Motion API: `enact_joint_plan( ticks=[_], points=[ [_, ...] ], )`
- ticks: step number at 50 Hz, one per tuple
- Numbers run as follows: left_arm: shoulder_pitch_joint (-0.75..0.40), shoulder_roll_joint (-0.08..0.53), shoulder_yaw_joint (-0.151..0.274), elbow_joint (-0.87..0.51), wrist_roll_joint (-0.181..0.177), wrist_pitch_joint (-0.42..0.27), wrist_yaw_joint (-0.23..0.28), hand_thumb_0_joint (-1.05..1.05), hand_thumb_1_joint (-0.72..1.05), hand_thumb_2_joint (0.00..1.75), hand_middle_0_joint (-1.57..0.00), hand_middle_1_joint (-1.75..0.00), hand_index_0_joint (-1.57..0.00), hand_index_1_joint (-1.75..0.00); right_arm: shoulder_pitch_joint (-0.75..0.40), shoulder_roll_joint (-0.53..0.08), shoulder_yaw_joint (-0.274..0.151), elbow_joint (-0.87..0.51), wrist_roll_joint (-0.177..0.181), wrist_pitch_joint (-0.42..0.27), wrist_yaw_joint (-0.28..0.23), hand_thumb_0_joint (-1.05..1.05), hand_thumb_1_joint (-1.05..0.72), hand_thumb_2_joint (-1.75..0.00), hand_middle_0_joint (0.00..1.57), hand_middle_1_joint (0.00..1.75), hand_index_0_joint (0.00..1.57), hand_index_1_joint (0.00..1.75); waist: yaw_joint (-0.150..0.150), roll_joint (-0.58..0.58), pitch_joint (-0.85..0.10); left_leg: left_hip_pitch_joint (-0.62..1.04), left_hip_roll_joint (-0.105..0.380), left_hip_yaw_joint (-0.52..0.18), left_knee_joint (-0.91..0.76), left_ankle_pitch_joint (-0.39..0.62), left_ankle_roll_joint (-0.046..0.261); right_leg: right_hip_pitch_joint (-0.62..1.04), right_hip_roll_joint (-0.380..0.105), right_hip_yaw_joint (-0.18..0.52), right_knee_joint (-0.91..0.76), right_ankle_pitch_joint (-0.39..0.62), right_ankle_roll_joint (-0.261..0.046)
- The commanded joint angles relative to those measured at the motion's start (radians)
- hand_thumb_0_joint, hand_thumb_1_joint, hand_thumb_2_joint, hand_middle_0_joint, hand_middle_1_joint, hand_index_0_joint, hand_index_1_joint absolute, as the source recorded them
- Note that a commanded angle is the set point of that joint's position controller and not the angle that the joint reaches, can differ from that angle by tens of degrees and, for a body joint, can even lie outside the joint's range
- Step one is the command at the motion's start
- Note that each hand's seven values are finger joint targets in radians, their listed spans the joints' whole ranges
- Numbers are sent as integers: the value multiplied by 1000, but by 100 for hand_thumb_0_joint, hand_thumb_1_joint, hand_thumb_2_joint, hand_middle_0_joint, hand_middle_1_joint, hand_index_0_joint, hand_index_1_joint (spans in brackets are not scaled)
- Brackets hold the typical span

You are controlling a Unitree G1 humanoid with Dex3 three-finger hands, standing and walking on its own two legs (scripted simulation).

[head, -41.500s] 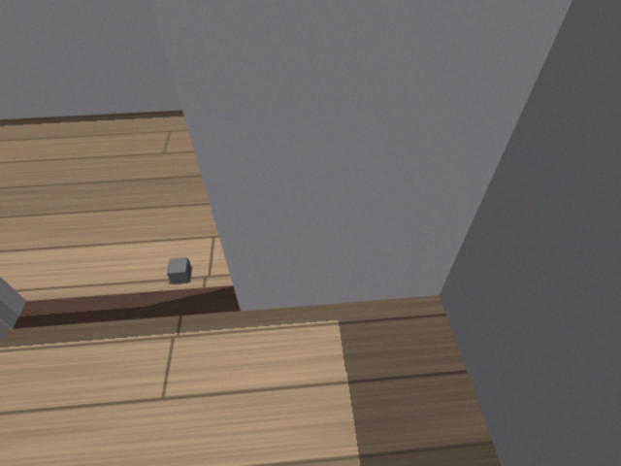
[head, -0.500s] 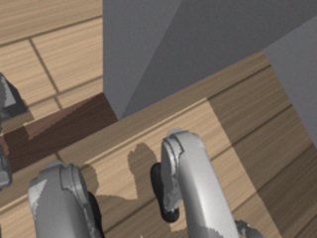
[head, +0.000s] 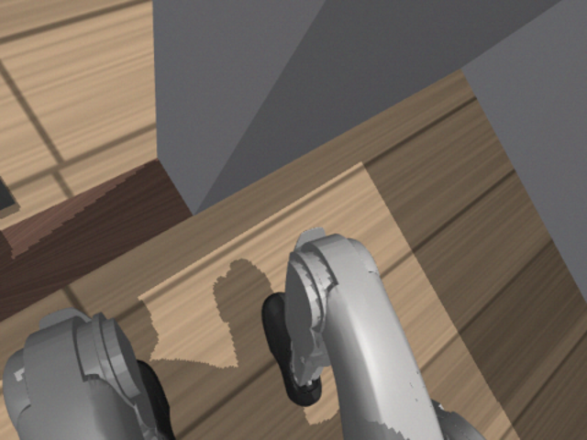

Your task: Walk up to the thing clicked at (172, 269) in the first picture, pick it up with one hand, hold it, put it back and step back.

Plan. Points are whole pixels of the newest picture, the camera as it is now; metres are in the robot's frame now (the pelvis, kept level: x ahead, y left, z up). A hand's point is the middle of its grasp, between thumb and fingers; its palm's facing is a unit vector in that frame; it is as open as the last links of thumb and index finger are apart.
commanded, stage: rest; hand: left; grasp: from above
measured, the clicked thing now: out of the picture +0.49 +0.30 -0.24
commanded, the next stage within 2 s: open in 0.80 s
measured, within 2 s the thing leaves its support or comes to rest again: rests again in 0.36 s
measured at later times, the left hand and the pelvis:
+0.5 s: hand out of the picture +0.48 +0.30 -0.24, palm faces -0.40 -0.19 -0.90, open 9.9 cm; pelvis +0.00 +0.00 -0.01, yaw -2 degrees
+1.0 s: hand out of the picture +0.48 +0.30 -0.24, palm faces -0.41 -0.19 -0.89, open 9.9 cm; pelvis -0.01 +0.00 -0.01, yaw -4 degrees
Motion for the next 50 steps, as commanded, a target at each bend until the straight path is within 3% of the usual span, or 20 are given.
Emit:
enact_joint_plan(
  ticks=[1, 3, 4, 5, 6, 8, 12, 15, 16, 18, 21, 22, 23, 25, 29, 31, 34, 38, 45, 50],
  points=[
    [-323, 289, 4, -126, -20, -6, 52, 0, 76, 64, -115, -47, -114, -47, 242, -299, -70, 14, -5, -14, 5, 0, -89, -89, 20, 30, 20, 30, -33, 401, -728, 475, -12, 95, -231, 246, 26, 439, 57, -105, -205, 250, -54],
    [-309, 297, -6, -140, -18, -7, 54, 0, 75, 67, -116, -45, -114, -47, 235, -305, -67, 20, -1, -17, 2, 0, -89, -90, 20, 30, 20, 30, -20, 420, -741, 503, -10, 88, -240, 260, 20, 429, 58, -110, -200, 254, -57],
    [-322, 289, -19, -130, -9, -9, 53, 0, 77, 66, -116, -47, -115, -48, 248, -303, -58, 23, -7, -20, 6, 0, -89, -90, 20, 30, 20, 30, -37, 446, -723, 504, -11, 90, -238, 259, 18, 427, 57, -111, -197, 252, -57],
    [-314, 319, 12, -138, -17, -12, 63, 0, 75, 65, -115, -46, -114, -47, 238, -313, -64, 19, -9, -21, 7, 0, -89, -89, 20, 30, 20, 30, -30, 438, -738, 506, -7, 82, -243, 257, 17, 440, 60, -117, -194, 255, -57],
    [-304, 274, -27, -111, -12, -10, 62, 0, 76, 65, -116, -46, -115, -47, 240, -304, -57, 24, -2, -23, 9, 0, -89, -90, 20, 30, 20, 30, -26, 437, -707, 511, -9, 80, -247, 244, 14, 403, 59, -118, -191, 239, -60],
    [-323, 347, 32, -136, -5, -16, 76, 0, 78, 68, -117, -46, -116, -48, 249, -324, -60, 17, -11, -28, 10, 0, -89, -89, 20, 30, 20, 30, -43, 460, -720, 537, -4, 78, -225, 292, 13, 423, 59, -121, -185, 283, -56],
    [-322, 338, 29, -120, -3, -20, 92, 0, 78, 68, -117, -47, -116, -49, 242, -323, -51, 18, -18, -36, 18, 0, -89, -90, 20, 30, 20, 30, -50, 469, -704, 516, -5, 77, -226, 282, 13, 433, 63, -125, -191, 278, -56],
    [-333, 300, -21, -119, -5, -23, 87, 0, 78, 70, -118, -48, -116, -50, 221, -321, -40, 13, -17, -47, 22, 0, -89, -90, 20, 30, 20, 30, -57, 479, -693, 531, -3, 71, -224, 274, 11, 413, 65, -130, -188, 268, -58],
    [-354, 309, -18, -119, -8, -26, 89, 0, 79, 67, -117, -48, -116, -49, 217, -325, -37, 14, -22, -54, 27, 0, -89, -90, 20, 30, 20, 30, -75, 491, -687, 538, 1, 67, -217, 270, 11, 408, 66, -134, -181, 273, -57],
    [-303, 359, 15, -96, -6, -22, 103, 0, 79, 69, -118, -49, -116, -50, 226, -344, -43, 22, -19, -58, 26, 0, -89, -90, 20, 30, 20, 30, -49, 486, -685, 537, 1, 62, -226, 267, 8, 405, 66, -139, -180, 262, -58],
    [-300, 378, 44, -83, 10, -17, 110, 0, 80, 71, -119, -50, -117, -51, 244, -346, -40, 23, -28, -55, 31, 0, -89, -90, 20, 30, 20, 30, -61, 489, -672, 539, 2, 62, -223, 292, 6, 412, 64, -143, -176, 282, -57],
    [-335, 326, 6, -81, 2, -19, 100, 0, 81, 71, -120, -49, -118, -50, 225, -335, -34, 13, -29, -60, 38, 0, -89, -90, 20, 30, 20, 30, -83, 485, -646, 525, 4, 64, -205, 272, 10, 398, 66, -139, -177, 273, -56],
    [-336, 333, 8, -80, 1, -19, 101, 0, 80, 71, -119, -49, -117, -51, 226, -342, -32, 17, -33, -64, 40, 0, -89, -90, 20, 30, 20, 30, -89, 473, -646, 524, 4, 62, -205, 269, 13, 408, 68, -142, -184, 276, -54],
    [-315, 328, -11, -77, -10, -21, 106, 0, 78, 70, -117, -50, -116, -51, 209, -342, -23, 5, -26, -70, 40, 0, -89, -90, 20, 30, 20, 30, -71, 475, -666, 519, 2, 58, -218, 265, 12, 423, 72, -143, -185, 267, -56],
    [-295, 372, 17, -47, -6, -16, 112, 0, 78, 72, -117, -50, -115, -52, 227, -359, -26, 17, -26, -71, 39, 0, -89, -90, 20, 30, 20, 30, -75, 467, -646, 518, 5, 50, -217, 273, 10, 412, 71, -147, -181, 273, -54],
    [-318, 353, 12, -31, -8, -17, 109, 0, 78, 72, -117, -51, -116, -52, 228, -356, -21, 12, -31, -79, 43, 0, -89, -90, 20, 30, 20, 30, -93, 459, -607, 517, 8, 45, -211, 262, 10, 389, 68, -150, -180, 266, -52],
    [-309, 335, -16, -23, -17, -18, 112, 0, 78, 70, -116, -52, -115, -53, 209, -358, -8, 0, -28, -84, 44, 0, -89, -90, 20, 30, 20, 30, -88, 462, -618, 508, 7, 42, -223, 247, 11, 405, 75, -153, -190, 251, -55],
    [-296, 386, 16, 5, -11, -21, 112, 0, 77, 73, -116, -50, -114, -53, 228, -362, -2, 7, -30, -82, 41, 0, -89, -90, 20, 30, 20, 30, -95, 438, -600, 476, 8, 43, -213, 252, 15, 429, 73, -152, -188, 258, -50],
    [-285, 373, -15, 50, -13, -29, 115, 0, 75, 71, -114, -52, -113, -53, 209, -366, 14, 0, -35, -85, 33, 0, -89, -90, 20, 30, 20, 30, -104, 422, -572, 472, 10, 33, -218, 211, 15, 414, 80, -163, -202, 226, -50],
    [-301, 394, -15, 23, -17, -34, 118, 0, 35, 69, -76, -56, -75, -57, 211, -372, 22, -6, -36, -89, 31, 0, -89, -90, 20, 30, 20, 30, -107, 438, -589, 480, 12, 33, -220, 231, 14, 450, 80, -161, -206, 247, -47]
  ],
)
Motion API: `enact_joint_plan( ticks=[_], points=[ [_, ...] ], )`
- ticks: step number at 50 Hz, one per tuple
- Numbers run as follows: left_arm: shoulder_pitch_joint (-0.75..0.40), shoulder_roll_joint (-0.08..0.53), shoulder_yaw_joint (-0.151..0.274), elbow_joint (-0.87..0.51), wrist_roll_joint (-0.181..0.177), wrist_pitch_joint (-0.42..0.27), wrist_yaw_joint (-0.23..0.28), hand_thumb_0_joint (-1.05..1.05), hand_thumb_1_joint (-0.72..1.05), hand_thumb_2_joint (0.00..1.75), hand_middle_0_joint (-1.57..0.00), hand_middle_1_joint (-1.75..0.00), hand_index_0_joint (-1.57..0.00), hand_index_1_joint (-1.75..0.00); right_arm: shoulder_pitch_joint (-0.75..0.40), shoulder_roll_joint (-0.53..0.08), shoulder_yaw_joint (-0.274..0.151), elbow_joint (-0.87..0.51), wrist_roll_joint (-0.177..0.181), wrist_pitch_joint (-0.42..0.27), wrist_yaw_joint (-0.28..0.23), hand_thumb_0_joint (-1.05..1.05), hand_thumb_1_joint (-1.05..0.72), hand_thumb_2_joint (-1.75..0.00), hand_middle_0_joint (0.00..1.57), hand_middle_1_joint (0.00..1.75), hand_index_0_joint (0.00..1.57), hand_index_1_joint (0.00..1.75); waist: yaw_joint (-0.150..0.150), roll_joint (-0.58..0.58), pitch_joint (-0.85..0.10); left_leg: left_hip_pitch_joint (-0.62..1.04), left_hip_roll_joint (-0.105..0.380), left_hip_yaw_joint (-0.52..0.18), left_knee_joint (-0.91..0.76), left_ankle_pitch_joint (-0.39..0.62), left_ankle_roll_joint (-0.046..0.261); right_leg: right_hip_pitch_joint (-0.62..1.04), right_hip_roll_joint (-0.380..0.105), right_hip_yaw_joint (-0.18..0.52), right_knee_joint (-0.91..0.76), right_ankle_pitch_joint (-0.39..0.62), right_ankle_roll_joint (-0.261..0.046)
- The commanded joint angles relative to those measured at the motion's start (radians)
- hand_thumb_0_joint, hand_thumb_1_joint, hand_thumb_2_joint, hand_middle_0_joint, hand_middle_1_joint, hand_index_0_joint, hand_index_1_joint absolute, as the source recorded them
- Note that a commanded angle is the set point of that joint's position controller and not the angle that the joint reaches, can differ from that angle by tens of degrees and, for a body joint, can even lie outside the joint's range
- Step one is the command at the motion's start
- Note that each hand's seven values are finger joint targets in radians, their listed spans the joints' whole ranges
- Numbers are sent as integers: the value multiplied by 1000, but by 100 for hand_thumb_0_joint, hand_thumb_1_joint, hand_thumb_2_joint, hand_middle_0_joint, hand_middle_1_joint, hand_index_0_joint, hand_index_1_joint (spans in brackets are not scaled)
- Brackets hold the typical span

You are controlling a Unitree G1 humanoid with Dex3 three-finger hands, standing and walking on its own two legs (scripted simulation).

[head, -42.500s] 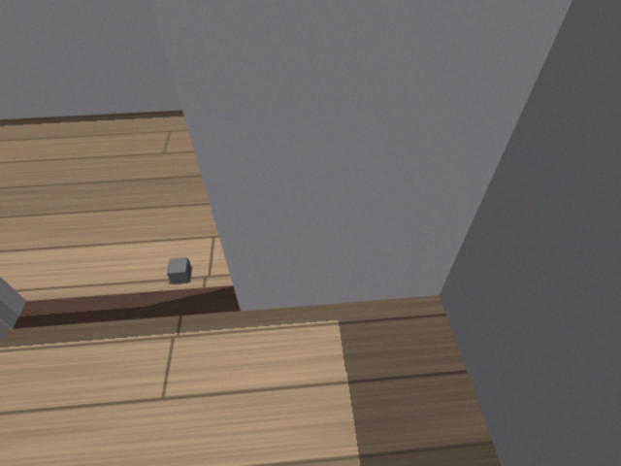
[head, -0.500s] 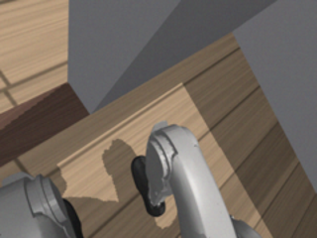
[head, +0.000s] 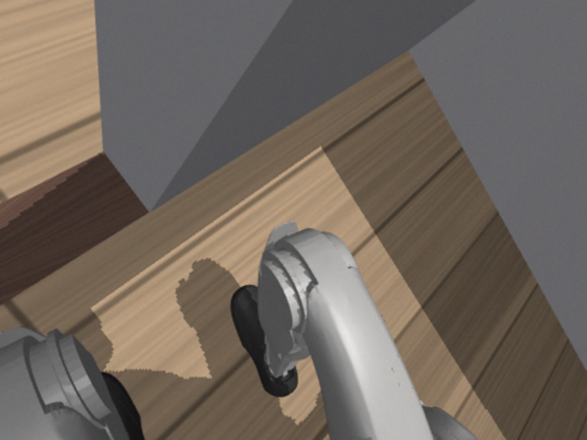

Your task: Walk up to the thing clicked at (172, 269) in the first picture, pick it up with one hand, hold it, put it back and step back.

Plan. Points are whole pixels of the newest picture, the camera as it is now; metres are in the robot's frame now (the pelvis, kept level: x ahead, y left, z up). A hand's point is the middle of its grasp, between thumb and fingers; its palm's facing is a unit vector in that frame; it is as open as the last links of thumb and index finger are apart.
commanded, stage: open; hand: left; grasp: from above
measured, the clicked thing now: out of the picture +0.48 +0.32 -0.27
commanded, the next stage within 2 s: withdraw in 0.90 s
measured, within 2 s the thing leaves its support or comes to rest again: neither
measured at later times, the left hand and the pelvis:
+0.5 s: hand out of the picture +0.47 +0.32 -0.24, palm faces -0.39 -0.21 -0.90, open 11.9 cm; pelvis +0.00 +0.00 +0.00, yaw +0 degrees
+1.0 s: hand out of the picture +0.47 +0.33 -0.23, palm faces -0.40 -0.21 -0.89, open 13.0 cm; pelvis +0.00 +0.00 +0.01, yaw +0 degrees
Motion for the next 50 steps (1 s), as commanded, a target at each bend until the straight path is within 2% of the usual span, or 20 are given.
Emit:
enact_joint_plan(
  ticks=[1, 3, 7, 12, 13, 14, 16, 22, 23, 24, 27, 29, 30, 31, 33, 34, 39, 43, 45, 50],
  points=[
    [-257, 230, -13, -108, -6, -11, 34, 0, 27, 67, -71, -56, -70, -57, 220, -317, -78, 30, -1, -6, -5, 0, -88, -90, 20, 30, 20, 30, -52, 479, -642, 459, 5, 92, -255, 218, 12, 393, 52, -113, -194, 212, -60],
    [-248, 249, -5, -117, -9, -16, 39, 0, 11, 70, -65, -59, -63, -61, 220, -324, -77, 28, -3, -4, -8, 0, -88, -90, 20, 30, 20, 30, -48, 469, -643, 443, 4, 95, -260, 205, 14, 408, 58, -114, -206, 200, -59],
    [-270, 250, -14, -127, -3, -19, 45, 0, -3, 73, -55, -62, -53, -64, 224, -327, -76, 24, -4, -9, -5, 0, -88, -90, 20, 30, 20, 30, -59, 478, -648, 455, 5, 97, -252, 222, 15, 419, 58, -110, -203, 220, -58],
    [-270, 237, -29, -140, 2, -13, 61, 0, -12, 80, -46, -69, -44, -71, 203, -329, -79, 20, -6, -15, -5, 0, -88, -90, 20, 30, 20, 30, -50, 550, -656, 526, 12, 80, -282, 212, -4, 378, 57, -121, -194, 205, -69],
    [-263, 250, -13, -141, 0, -10, 65, 0, -14, 81, -45, -71, -42, -73, 204, -332, -83, 28, -6, -14, -5, 0, -88, -90, 20, 30, 20, 30, -46, 545, -661, 521, 12, 76, -282, 210, -4, 368, 55, -125, -191, 204, -67],
    [-274, 244, -16, -135, 1, -10, 64, 0, -16, 82, -44, -71, -41, -73, 208, -329, -83, 27, -5, -16, -3, 0, -88, -90, 20, 30, 20, 30, -59, 542, -645, 511, 12, 78, -275, 204, -1, 365, 55, -123, -190, 203, -67],
    [-263, 250, -8, -163, 0, -4, 66, 0, -21, 85, -39, -73, -37, -75, 213, -334, -85, 33, -6, -17, -1, 0, -88, -90, 20, 30, 20, 30, -49, 555, -668, 528, 11, 83, -272, 257, -3, 390, 57, -120, -193, 244, -66],
    [-259, 238, -12, -144, -14, 10, 48, 0, -25, 93, -36, -78, -33, -81, 217, -334, -85, 26, -4, -25, 8, 0, -88, -90, 20, 30, 20, 30, -64, 523, -639, 494, 9, 91, -261, 243, 5, 403, 55, -114, -203, 240, -62],
    [-259, 219, -40, -144, -17, 11, 42, 0, -26, 92, -35, -78, -32, -81, 202, -331, -84, 23, 0, -28, 6, 0, -88, -90, 20, 30, 20, 30, -52, 526, -642, 490, 8, 94, -267, 217, 4, 397, 57, -112, -206, 214, -66],
    [-237, 255, -14, -151, -22, 10, 47, 0, -27, 93, -35, -80, -32, -83, 209, -338, -87, 29, 0, -27, 3, 0, -89, -90, 20, 30, 20, 30, -43, 536, -657, 496, 9, 92, -277, 222, 2, 412, 57, -113, -208, 217, -66],
    [-238, 253, 1, -170, -19, 13, 43, 0, -31, 95, -31, -83, -28, -85, 218, -330, -90, 30, 3, -23, 8, 0, -88, -90, 20, 30, 20, 30, -38, 553, -682, 527, 12, 76, -279, 259, -5, 388, 51, -122, -183, 239, -68],
    [-231, 227, -13, -159, -23, 15, 35, 0, -34, 94, -28, -83, -25, -86, 221, -329, -90, 28, 1, -18, 9, 0, -88, -90, 20, 30, 20, 30, -56, 542, -677, 526, 12, 82, -271, 279, -2, 408, 56, -119, -195, 259, -66],
    [-250, 183, -54, -156, -29, 13, 27, 0, -35, 95, -27, -84, -24, -86, 209, -324, -87, 17, 7, -22, 10, 0, -89, -90, 20, 30, 20, 30, -62, 535, -656, 504, 10, 85, -272, 255, 1, 395, 57, -116, -194, 242, -67],
    [-236, 230, -18, -150, -35, 12, 31, 0, -37, 95, -25, -85, -23, -88, 220, -332, -91, 30, 7, -21, 7, 0, -88, -90, 20, 30, 20, 30, -58, 519, -654, 498, 10, 83, -273, 248, 2, 401, 56, -116, -201, 237, -65],
    [-222, 241, -9, -162, -31, 13, 27, 0, -38, 96, -24, -85, -21, -87, 230, -331, -88, 30, 8, -19, 6, 0, -88, -90, 20, 30, 20, 30, -46, 525, -669, 503, 9, 90, -267, 275, 3, 419, 54, -112, -203, 256, -64],
    [-227, 208, -36, -156, -29, 12, 20, 0, -38, 97, -25, -86, -22, -89, 227, -326, -86, 21, 4, -19, 7, 0, -88, -90, 20, 30, 20, 30, -58, 529, -664, 498, 7, 94, -273, 262, 3, 429, 58, -111, -203, 247, -66],
    [-220, 233, -27, -159, -41, 6, 10, 0, -39, 103, -24, -90, -20, -94, 228, -333, -86, 24, 12, -17, 2, 0, -88, -90, 20, 30, 20, 30, -48, 511, -652, 495, 8, 91, -278, 239, 5, 418, 56, -110, -215, 224, -65],
    [-238, 234, -27, -155, -33, -2, 12, 0, -41, 104, -21, -92, -18, -95, 234, -331, -78, 14, 10, -14, 2, 0, -88, -90, 20, 30, 20, 30, -60, 494, -632, 473, 8, 87, -277, 222, 8, 407, 55, -114, -211, 213, -63],
    [-228, 241, -23, -165, -32, -4, 17, 0, -40, 106, -22, -93, -19, -96, 228, -329, -79, 17, 11, -11, -2, 0, -88, -90, 20, 30, 20, 30, -46, 512, -657, 499, 10, 86, -282, 240, 3, 415, 55, -114, -209, 223, -65],
    [-242, 228, -38, -152, -27, -2, 24, 0, -40, 106, -20, -95, -17, -97, 224, -330, -80, 17, 9, -13, -4, 0, -88, -90, 20, 30, 20, 30, -58, 529, -634, 519, 14, 77, -290, 235, -4, 379, 56, -119, -202, 221, -67]
  ],
)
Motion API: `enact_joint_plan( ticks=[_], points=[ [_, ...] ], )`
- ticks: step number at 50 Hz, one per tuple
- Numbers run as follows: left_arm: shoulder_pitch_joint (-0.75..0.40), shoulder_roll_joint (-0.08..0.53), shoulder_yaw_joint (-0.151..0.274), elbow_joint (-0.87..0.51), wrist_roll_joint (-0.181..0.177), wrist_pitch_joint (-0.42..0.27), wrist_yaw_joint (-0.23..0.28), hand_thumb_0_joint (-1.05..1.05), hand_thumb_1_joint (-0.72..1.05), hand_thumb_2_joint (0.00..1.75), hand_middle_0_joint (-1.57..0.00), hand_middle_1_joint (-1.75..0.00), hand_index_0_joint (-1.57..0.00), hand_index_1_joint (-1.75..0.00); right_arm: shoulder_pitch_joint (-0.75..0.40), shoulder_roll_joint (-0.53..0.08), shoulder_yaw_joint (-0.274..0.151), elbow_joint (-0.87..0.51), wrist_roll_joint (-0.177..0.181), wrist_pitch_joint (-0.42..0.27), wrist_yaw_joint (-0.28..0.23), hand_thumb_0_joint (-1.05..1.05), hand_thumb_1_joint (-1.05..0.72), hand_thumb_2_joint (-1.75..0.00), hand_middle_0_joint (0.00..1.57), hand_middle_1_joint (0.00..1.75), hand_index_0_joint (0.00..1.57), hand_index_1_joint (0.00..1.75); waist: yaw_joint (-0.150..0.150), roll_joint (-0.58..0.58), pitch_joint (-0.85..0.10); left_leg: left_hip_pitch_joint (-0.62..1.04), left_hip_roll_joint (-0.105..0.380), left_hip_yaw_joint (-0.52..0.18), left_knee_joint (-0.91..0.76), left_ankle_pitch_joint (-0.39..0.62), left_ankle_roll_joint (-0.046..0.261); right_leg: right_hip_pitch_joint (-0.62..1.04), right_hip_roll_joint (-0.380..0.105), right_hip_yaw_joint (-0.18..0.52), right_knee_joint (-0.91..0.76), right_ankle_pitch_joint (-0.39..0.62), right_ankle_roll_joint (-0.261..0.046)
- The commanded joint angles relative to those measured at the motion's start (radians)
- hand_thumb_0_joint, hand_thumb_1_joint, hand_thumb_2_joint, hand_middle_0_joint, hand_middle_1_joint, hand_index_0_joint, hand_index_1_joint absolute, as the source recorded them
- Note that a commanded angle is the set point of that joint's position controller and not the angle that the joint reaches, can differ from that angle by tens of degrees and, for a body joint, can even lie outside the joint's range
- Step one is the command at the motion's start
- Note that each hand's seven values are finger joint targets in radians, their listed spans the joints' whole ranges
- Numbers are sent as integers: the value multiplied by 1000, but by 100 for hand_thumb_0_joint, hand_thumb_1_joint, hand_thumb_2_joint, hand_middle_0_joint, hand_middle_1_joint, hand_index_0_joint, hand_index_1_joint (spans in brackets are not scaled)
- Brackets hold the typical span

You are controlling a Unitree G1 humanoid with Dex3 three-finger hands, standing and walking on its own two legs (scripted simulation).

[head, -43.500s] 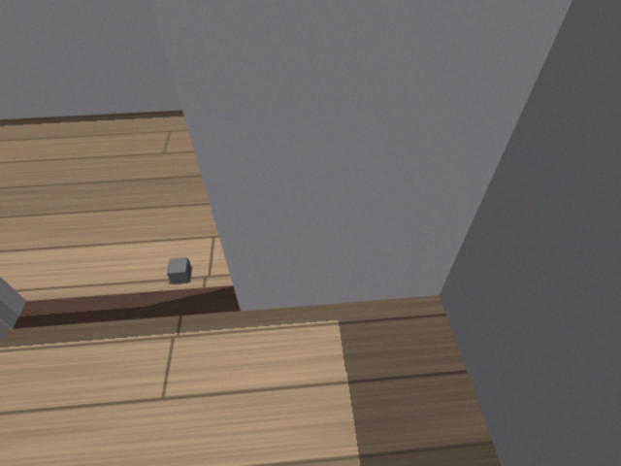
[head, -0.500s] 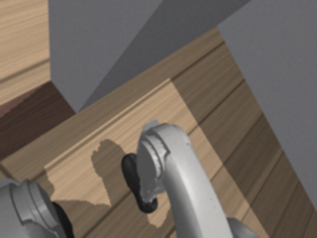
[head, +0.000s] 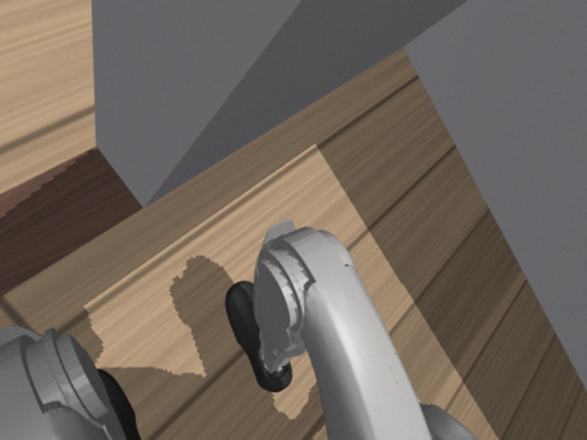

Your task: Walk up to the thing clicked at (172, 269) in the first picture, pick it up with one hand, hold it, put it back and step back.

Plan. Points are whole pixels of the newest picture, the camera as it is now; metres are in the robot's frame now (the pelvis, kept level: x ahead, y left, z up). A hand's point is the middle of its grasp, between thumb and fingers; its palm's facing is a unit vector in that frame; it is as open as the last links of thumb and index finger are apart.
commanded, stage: withdraw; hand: left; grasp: from above
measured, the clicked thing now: out of the picture +0.48 +0.33 -0.28
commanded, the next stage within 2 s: home in 0.92 s
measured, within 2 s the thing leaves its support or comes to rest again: neither
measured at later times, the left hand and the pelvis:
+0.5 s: hand out of the picture +0.45 +0.36 -0.11, palm faces -0.42 -0.08 -0.90, open 13.6 cm; pelvis +0.00 +0.00 +0.03, yaw +4 degrees
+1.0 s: hand out of the picture +0.47 +0.33 -0.12, palm faces -0.44 -0.08 -0.90, open 12.7 cm; pelvis -0.01 -0.01 +0.03, yaw +6 degrees
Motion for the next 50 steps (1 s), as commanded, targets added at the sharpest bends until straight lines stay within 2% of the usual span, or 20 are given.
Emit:
enact_joint_plan(
  ticks=[1, 5, 8, 12, 14, 16, 18, 20, 21, 22, 23, 24, 25, 27, 28, 34, 42, 44, 48, 50],
  points=[
    [-266, 232, -3, -117, -5, -1, 41, 0, -44, 98, -16, -91, -16, -91, 219, -333, -92, 34, -1, -7, -3, 0, -91, -90, 20, 30, 20, 30, -55, 547, -645, 501, 14, 85, -264, 234, -1, 360, 50, -110, -180, 219, -65],
    [-264, 265, 11, -163, -1, 6, 31, 0, -45, 93, -16, -91, -15, -91, 220, -329, -93, 26, 1, 1, -8, 0, -91, -90, 20, 30, 20, 30, -38, 566, -694, 498, 8, 105, -262, 252, 4, 422, 54, -98, -190, 239, -67],
    [-271, 322, 58, -320, 8, 3, -2, 0, -45, 93, -17, -89, -16, -90, 225, -322, -115, 44, 6, 11, -8, 0, -91, -91, 20, 30, 20, 30, 6, 670, -805, 581, 10, 104, -271, 312, -10, 413, 43, -94, -173, 269, -75],
    [-156, 269, 39, -508, 8, -3, -97, 0, -45, 92, -18, -87, -17, -89, 202, -300, -166, 11, 34, 58, -10, 0, -91, -91, 20, 30, 20, 30, 73, 710, -919, 631, -1, 126, -303, 348, -13, 443, 41, -73, -185, 281, -86],
    [-74, 175, -11, -555, -3, -4, -159, 0, -46, 94, -17, -88, -15, -90, 189, -278, -190, 6, 50, 87, -12, 0, -91, -91, 20, 30, 20, 30, 112, 686, -906, 585, -11, 143, -315, 320, -8, 412, 39, -61, -198, 252, -94],
    [-6, 218, 38, -607, -1, 1, -207, 0, -45, 94, -16, -88, -15, -90, 218, -285, -231, 14, 69, 122, -22, 0, -91, -91, 20, 30, 20, 30, 142, 641, -941, 581, -13, 151, -328, 335, -4, 416, 34, -48, -207, 266, -89],
    [12, 110, -2, -638, -10, -6, -265, 0, -44, 93, -17, -87, -16, -89, 236, -275, -256, 9, 79, 158, -32, 0, -91, -91, 20, 30, 20, 30, 132, 579, -903, 564, -21, 155, -352, 313, -2, 407, 30, -44, -243, 240, -97],
    [-13, -35, -93, -688, -38, -10, -326, 0, -43, 93, -18, -86, -16, -88, 223, -246, -265, -21, 96, 184, -45, 0, -91, -91, 20, 30, 20, 30, 116, 484, -867, 559, -27, 145, -386, 266, 6, 381, 27, -40, -286, 201, -97],
    [-16, -2, -71, -713, -42, -13, -348, 0, -42, 93, -18, -88, -16, -89, 240, -250, -279, -15, 102, 199, -55, 0, -90, -91, 20, 30, 20, 30, 116, 480, -881, 562, -25, 146, -404, 241, 10, 395, 28, -35, -292, 182, -92],
    [-46, -52, -111, -736, -59, -18, -370, 0, -42, 93, -19, -86, -17, -88, 233, -247, -286, -26, 112, 208, -67, 0, -91, -91, 20, 30, 20, 30, 121, 452, -859, 549, -33, 143, -420, 198, 10, 371, 22, -29, -310, 140, -98],
    [-20, -52, -104, -735, -63, -23, -383, 0, -41, 92, -19, -87, -18, -88, 235, -242, -297, -18, 113, 218, -76, 0, -90, -91, 20, 30, 20, 30, 124, 450, -858, 564, -31, 140, -440, 178, 8, 366, 23, -26, -312, 123, -97],
    [-80, -115, -156, -774, -73, -29, -396, 0, -38, 90, -22, -84, -20, -86, 247, -227, -298, -7, 118, 226, -87, 0, -90, -90, 20, 30, 20, 30, 116, 446, -856, 583, -34, 142, -444, 171, 7, 353, 18, -21, -331, 120, -97],
    [-48, -82, -121, -734, -67, -28, -395, 0, -35, 88, -24, -82, -22, -84, 239, -229, -306, -6, 119, 233, -99, 0, -90, -90, 20, 30, 20, 30, 115, 397, -837, 585, -32, 137, -450, 159, 10, 348, 19, -20, -338, 108, -96],
    [-138, -184, -196, -749, -78, -47, -397, 0, -35, 89, -24, -81, -23, -83, 229, -194, -295, -1, 126, 240, -117, 0, -90, -90, 20, 30, 20, 30, 96, 382, -824, 556, -40, 148, -457, 144, 15, 344, 17, -10, -351, 105, -94],
    [-127, -118, -160, -703, -69, -49, -387, 0, -35, 89, -24, -82, -22, -84, 230, -194, -295, 7, 127, 244, -127, 0, -90, -90, 20, 30, 20, 30, 105, 349, -801, 526, -40, 156, -458, 114, 21, 361, 22, -3, -358, 73, -92],
    [-238, -100, -185, -562, -21, -69, -328, 0, -32, 87, -26, -81, -25, -82, 181, -162, -262, 10, 120, 235, -164, 0, -89, -90, 20, 30, 20, 30, 104, 376, -771, 518, -48, 184, -476, 87, 20, 354, 19, 25, -361, 42, -88],
    [-261, -7, -147, -342, 43, -67, -258, 0, -29, 84, -29, -79, -28, -80, 194, -188, -221, 2, 105, 215, -170, 0, -89, -90, 20, 30, 20, 30, 103, 380, -791, 487, -52, 181, -443, 111, 23, 335, 10, 12, -315, 61, -85],
    [-292, 14, -135, -352, 50, -71, -246, 0, -29, 83, -30, -78, -29, -79, 203, -190, -217, -1, 95, 210, -166, 0, -89, -90, 20, 30, 20, 30, 93, 407, -811, 488, -50, 185, -426, 122, 22, 343, 12, 7, -300, 73, -85],
    [-292, 103, -61, -474, 45, -74, -224, 0, -27, 81, -31, -76, -30, -77, 238, -195, -224, -10, 88, 201, -158, 0, -89, -90, 20, 30, 20, 30, 127, 486, -976, 572, -49, 198, -401, 230, 16, 428, 8, 6, -268, 172, -80],
    [-242, 82, -53, -515, 31, -66, -223, 0, -28, 80, -31, -75, -30, -76, 258, -197, -240, -11, 91, 202, -153, 0, -90, -90, 20, 30, 20, 30, 133, 511, -1027, 617, -46, 193, -405, 262, 11, 431, 7, -2, -257, 201, -84]
  ],
)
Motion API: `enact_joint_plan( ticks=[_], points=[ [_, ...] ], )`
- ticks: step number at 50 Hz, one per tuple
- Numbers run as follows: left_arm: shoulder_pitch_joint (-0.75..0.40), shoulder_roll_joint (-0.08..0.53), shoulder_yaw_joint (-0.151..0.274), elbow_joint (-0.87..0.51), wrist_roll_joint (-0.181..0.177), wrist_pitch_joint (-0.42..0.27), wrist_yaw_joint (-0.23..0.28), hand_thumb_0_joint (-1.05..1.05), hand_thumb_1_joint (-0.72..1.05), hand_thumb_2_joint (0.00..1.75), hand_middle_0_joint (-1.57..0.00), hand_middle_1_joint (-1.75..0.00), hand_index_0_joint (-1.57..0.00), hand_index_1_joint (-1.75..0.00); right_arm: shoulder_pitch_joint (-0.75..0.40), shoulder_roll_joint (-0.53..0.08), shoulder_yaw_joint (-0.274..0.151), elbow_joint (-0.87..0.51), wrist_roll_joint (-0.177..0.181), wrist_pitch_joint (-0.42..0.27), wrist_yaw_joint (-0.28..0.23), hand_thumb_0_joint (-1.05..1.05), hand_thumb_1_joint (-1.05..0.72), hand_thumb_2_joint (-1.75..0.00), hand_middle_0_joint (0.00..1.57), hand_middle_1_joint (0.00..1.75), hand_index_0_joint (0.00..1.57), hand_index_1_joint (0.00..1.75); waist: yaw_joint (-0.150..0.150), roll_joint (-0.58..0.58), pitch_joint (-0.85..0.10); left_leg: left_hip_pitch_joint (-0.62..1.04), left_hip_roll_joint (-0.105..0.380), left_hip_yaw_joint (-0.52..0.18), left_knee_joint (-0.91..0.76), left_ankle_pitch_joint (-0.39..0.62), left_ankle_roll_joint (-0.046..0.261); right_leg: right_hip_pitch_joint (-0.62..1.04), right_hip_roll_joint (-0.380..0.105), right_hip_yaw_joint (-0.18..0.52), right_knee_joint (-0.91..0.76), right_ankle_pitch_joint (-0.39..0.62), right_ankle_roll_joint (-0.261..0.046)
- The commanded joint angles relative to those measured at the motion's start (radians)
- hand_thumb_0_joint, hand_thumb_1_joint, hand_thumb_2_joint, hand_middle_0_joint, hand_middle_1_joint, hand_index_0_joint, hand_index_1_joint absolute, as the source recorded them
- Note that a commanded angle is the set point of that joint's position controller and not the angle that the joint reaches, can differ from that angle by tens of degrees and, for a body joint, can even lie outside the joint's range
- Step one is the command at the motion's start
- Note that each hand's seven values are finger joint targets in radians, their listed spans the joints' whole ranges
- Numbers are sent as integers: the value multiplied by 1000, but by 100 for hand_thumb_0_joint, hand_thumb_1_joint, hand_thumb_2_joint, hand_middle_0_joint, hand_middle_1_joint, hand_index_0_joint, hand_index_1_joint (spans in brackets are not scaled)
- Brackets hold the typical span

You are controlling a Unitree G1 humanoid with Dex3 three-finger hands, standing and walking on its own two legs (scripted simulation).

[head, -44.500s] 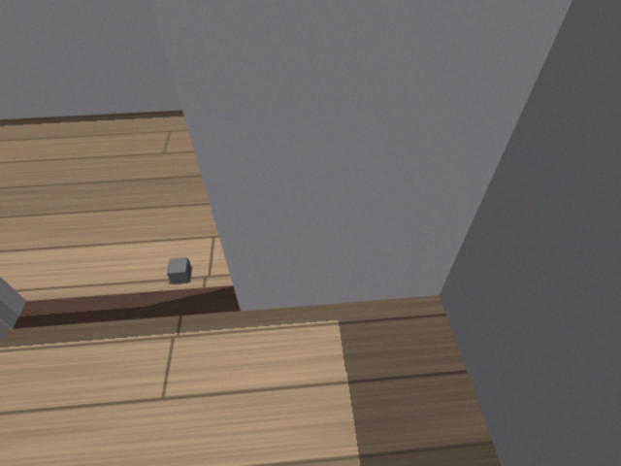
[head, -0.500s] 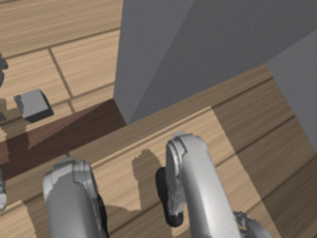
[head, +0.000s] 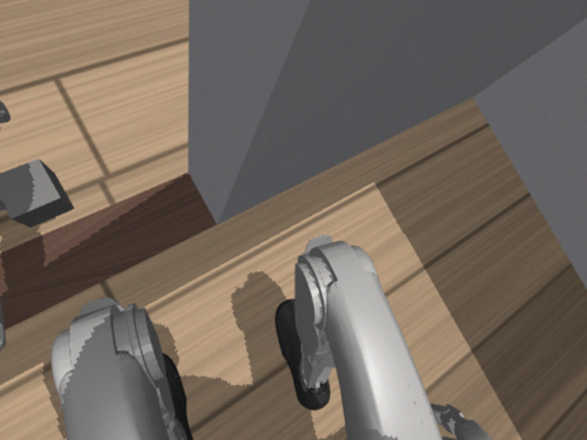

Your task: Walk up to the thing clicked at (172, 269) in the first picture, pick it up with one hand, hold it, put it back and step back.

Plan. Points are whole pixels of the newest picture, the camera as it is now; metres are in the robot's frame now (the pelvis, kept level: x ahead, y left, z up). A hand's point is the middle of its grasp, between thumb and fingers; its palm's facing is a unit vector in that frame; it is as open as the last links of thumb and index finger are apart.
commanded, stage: home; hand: left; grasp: from above
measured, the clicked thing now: (34, 194) +0.52 +0.28 -0.30
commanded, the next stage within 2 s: none
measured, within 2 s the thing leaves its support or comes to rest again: neither
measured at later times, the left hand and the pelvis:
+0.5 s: hand out of the picture +0.41 +0.28 +0.01, palm faces -0.33 -0.49 -0.80, open 8.4 cm; pelvis +0.01 +0.00 +0.12, yaw +3 degrees
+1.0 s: hand out of the picture +0.28 +0.21 +0.21, palm faces +0.06 -0.94 -0.35, open 7.4 cm; pelvis +0.05 +0.00 +0.29, yaw +6 degrees
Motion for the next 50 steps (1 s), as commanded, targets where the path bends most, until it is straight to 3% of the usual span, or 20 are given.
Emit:
enact_joint_plan(
  ticks=[1, 3, 4, 7, 8, 10, 13, 15, 19, 21, 24, 26, 29, 31, 36, 38, 41, 43, 44, 50],
  points=[
    [-312, 309, 73, -300, -38, 12, 52, 0, -28, 81, -30, -75, -29, -76, 210, -255, -103, -19, 1, -12, -1, 0, -90, -90, 20, 30, 20, 30, 42, 419, -894, 600, -24, 90, -270, 205, 7, 447, 43, -81, -201, 200, -68],
    [-276, 328, 99, -359, -55, 26, 48, 0, -12, 91, -24, -62, -22, -64, 226, -254, -121, -20, 11, -4, 1, 0, -89, -90, 20, 30, 20, 30, 62, 439, -925, 603, -25, 99, -288, 206, 8, 478, 42, -71, -212, 203, -69],
    [-249, 320, 105, -377, -70, 36, 41, 0, -4, 87, -23, -57, -21, -58, 237, -262, -134, -17, 15, -1, 1, 0, -89, -90, 20, 30, 20, 30, 66, 430, -911, 618, -26, 99, -292, 214, 6, 465, 38, -71, -219, 204, -74],
    [-201, 282, 115, -467, -125, 55, 9, 0, 14, 86, -22, -50, -20, -52, 256, -253, -166, -16, 32, 13, 0, 0, -89, -90, 20, 30, 20, 30, 88, 423, -956, 649, -27, 95, -330, 205, 10, 482, 37, -64, -250, 192, -74],
    [-161, 259, 109, -491, -150, 64, -5, 0, 20, 85, -21, -48, -20, -49, 254, -241, -175, -14, 41, 16, -1, 0, -89, -90, 20, 30, 20, 30, 109, 417, -977, 674, -24, 95, -355, 201, 9, 495, 39, -59, -259, 187, -74],
    [-103, 207, 96, -518, -195, 85, -43, 0, 29, 83, -21, -43, -19, -44, 259, -225, -190, -17, 53, 25, -1, 0, -89, -90, 20, 30, 20, 30, 120, 367, -987, 666, -25, 103, -377, 188, 21, 540, 43, -49, -304, 183, -67],
    [60, 88, 64, -555, -304, 117, -105, 0, 49, 84, -20, -38, -19, -38, 249, -216, -205, -21, 74, 35, -6, 0, -90, -90, 20, 30, 20, 30, 136, 278, -891, 667, -23, 81, -448, 156, 24, 554, 38, -48, -364, 159, -64],
    [104, 67, 70, -688, -385, 126, -148, 0, 62, 85, -20, -35, -19, -35, 221, -218, -219, -45, 88, 39, -13, 0, -90, -90, 20, 30, 20, 30, 158, 270, -881, 694, -22, 58, -495, 150, 21, 563, 36, -47, -394, 148, -70],
    [263, -56, 38, -829, -538, 168, -214, 0, 90, 90, -20, -30, -20, -30, 142, -189, -219, -85, 107, 47, -31, 0, -90, -90, 20, 30, 20, 30, 173, 178, -759, 713, -17, 38, -587, 94, 22, 604, 35, -35, -491, 107, -69],
    [327, -63, 56, -928, -599, 180, -229, 0, 90, 90, -20, -30, -20, -30, 107, -177, -224, -104, 118, 43, -45, 0, -90, -90, 20, 30, 20, 30, 196, 173, -770, 773, -13, 31, -640, 78, 22, 649, 31, -26, -529, 100, -65],
    [414, -117, 46, -1044, -671, 203, -237, 0, 90, 90, -20, -30, -20, -30, 58, -152, -224, -126, 133, 35, -62, 0, -90, -90, 20, 30, 20, 30, 212, 176, -779, 844, -7, 35, -711, 75, 21, 723, 29, -10, -587, 110, -59],
    [452, -169, 26, -1087, -715, 220, -234, 0, 90, 90, -20, -30, -20, -30, 34, -136, -220, -128, 137, 24, -76, 0, -90, -90, 20, 30, 20, 30, 205, 174, -760, 895, -6, 49, -732, 117, 18, 761, 29, -2, -632, 140, -59],
    [536, -198, 46, -1148, -780, 250, -220, 0, 90, 90, -20, -30, -20, -30, 4, -128, -218, -140, 144, 3, -101, 0, -90, -90, 20, 30, 20, 30, 215, 159, -732, 965, -6, 51, -802, 107, 15, 823, 22, 8, -703, 128, -57],
    [617, -232, 37, -1188, -828, 274, -219, 0, 90, 90, -20, -30, -20, -30, -21, -122, -215, -156, 149, -15, -115, 0, -90, -90, 20, 30, 20, 30, 228, 156, -730, 1024, -5, 46, -853, 101, 11, 871, 23, 11, -742, 118, -57],
    [777, -311, 14, -1289, -976, 344, -209, 0, 91, 92, -20, -31, -20, -32, -77, -95, -198, -182, 158, -52, -154, 0, -90, -90, 20, 30, 20, 30, 218, 106, -655, 1106, -8, 50, -964, 68, 16, 1003, 22, 29, -882, 87, -50],
    [829, -310, 34, -1333, -1029, 365, -206, 0, 91, 92, -20, -31, -20, -31, -89, -93, -192, -192, 158, -66, -170, 0, -90, -90, 20, 30, 20, 30, 226, 117, -649, 1167, -6, 41, -1011, 68, 13, 1047, 22, 34, -919, 89, -49],
    [941, -345, 30, -1381, -1106, 396, -203, 0, 90, 90, -20, -30, -20, -30, -90, -78, -182, -207, 160, -85, -190, 0, -90, -90, 20, 30, 20, 30, 231, 104, -608, 1253, -1, 34, -1084, 104, 10, 1123, 24, 35, -991, 116, -48],
    [1000, -353, 44, -1423, -1150, 416, -192, 0, 90, 90, -20, -30, -20, -30, -86, -62, -168, -219, 163, -97, -204, 0, -90, -90, 20, 30, 20, 30, 240, 84, -577, 1289, -3, 36, -1134, 112, 13, 1195, 27, 38, -1052, 124, -46],
    [1024, -379, 28, -1426, -1165, 427, -192, 0, 90, 90, -20, -30, -20, -30, -79, -54, -162, -213, 163, -103, -211, 0, -90, -90, 20, 30, 20, 30, 230, 79, -550, 1308, -2, 39, -1156, 128, 13, 1218, 28, 39, -1079, 136, -46],
    [1195, -441, 50, -1514, -1255, 493, -185, 0, 90, 90, -20, -30, -20, -30, -38, -32, -135, -232, 160, -138, -262, 0, -90, -90, 20, 30, 20, 30, 250, 80, -462, 1447, -2, 34, -1299, 178, 7, 1379, 32, 36, -1219, 179, -43]
  ],
)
